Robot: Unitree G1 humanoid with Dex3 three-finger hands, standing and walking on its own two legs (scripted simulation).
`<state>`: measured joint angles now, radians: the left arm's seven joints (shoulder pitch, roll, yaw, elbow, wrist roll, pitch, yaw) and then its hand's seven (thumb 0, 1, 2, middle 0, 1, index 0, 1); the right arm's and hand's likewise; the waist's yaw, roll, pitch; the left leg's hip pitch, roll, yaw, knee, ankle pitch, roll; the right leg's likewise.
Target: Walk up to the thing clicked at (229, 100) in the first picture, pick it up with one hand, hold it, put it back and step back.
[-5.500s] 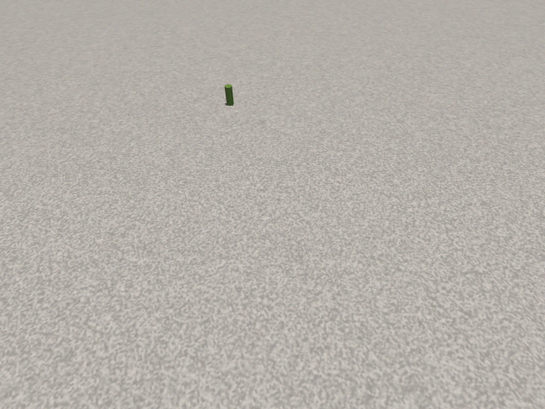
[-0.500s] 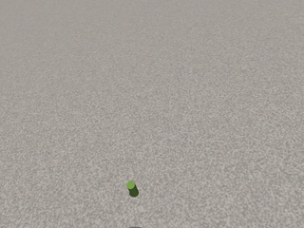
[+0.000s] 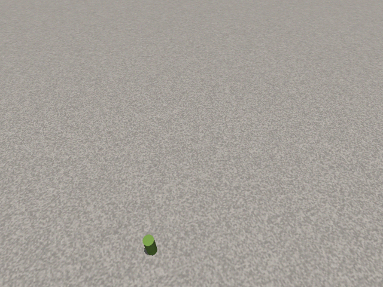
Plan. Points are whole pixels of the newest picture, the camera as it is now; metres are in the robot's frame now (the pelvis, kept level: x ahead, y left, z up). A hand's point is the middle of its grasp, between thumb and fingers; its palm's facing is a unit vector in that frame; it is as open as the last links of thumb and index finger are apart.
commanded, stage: walk up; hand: left
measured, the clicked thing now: (150, 245) +0.45 +0.22 -0.69
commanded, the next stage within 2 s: stand in 1.48 s
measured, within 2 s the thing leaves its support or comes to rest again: neither
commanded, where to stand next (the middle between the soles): +0.10 +0.01 m, yaw +1 degrees
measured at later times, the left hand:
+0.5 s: hand out of the picture +0.12 +0.26 -0.14, palm faces -0.02 -0.94 -0.33, open 7.4 cm
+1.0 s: hand out of the picture +0.11 +0.27 -0.13, palm faces +0.00 -0.93 -0.36, open 7.4 cm
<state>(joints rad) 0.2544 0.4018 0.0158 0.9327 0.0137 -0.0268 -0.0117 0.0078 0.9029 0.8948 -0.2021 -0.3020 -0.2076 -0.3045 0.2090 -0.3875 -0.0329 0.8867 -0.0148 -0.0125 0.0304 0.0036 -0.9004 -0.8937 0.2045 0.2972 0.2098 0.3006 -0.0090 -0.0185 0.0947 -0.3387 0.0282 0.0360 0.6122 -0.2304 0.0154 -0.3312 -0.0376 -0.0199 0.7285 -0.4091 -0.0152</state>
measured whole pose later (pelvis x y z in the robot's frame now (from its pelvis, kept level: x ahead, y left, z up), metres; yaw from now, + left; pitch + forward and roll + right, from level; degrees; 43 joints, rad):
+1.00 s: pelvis +0.05 +0.00 +0.02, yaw +1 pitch -2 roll +0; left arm 0.10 0.36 0.00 1.15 0.01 -0.01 -0.01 0.01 0.90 0.90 -0.20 -0.30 -0.21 -0.30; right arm 0.08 -0.36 -0.01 1.14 0.00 -0.01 0.02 0.00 -0.90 -0.89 0.20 0.30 0.21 0.30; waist 0.01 0.01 0.05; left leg -0.15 0.01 -0.01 0.40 -0.21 0.00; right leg -0.10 -0.04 -0.05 0.38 -0.24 0.03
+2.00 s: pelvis +0.03 +0.00 +0.02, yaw +1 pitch -3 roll +0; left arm 0.10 0.35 0.00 1.15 0.01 0.00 -0.01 0.01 0.90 0.90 -0.20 -0.30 -0.21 -0.30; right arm 0.09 -0.35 0.00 1.15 -0.01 -0.01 0.02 0.00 -0.90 -0.89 0.20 0.30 0.21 0.30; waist 0.00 0.00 0.05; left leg -0.13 0.01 -0.01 0.32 -0.14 -0.01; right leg -0.09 -0.04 -0.05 0.31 -0.17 0.02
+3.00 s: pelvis +0.04 +0.00 +0.02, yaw +1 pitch -2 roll +0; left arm 0.12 0.35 0.00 1.13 0.01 0.00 -0.01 0.01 0.90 0.90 -0.20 -0.30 -0.21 -0.30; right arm 0.10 -0.36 0.01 1.14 0.00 -0.01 0.01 0.00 -0.90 -0.89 0.20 0.30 0.21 0.30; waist 0.00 0.00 0.05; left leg -0.13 0.01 -0.01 0.33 -0.16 -0.01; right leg -0.09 -0.04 -0.05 0.32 -0.19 0.02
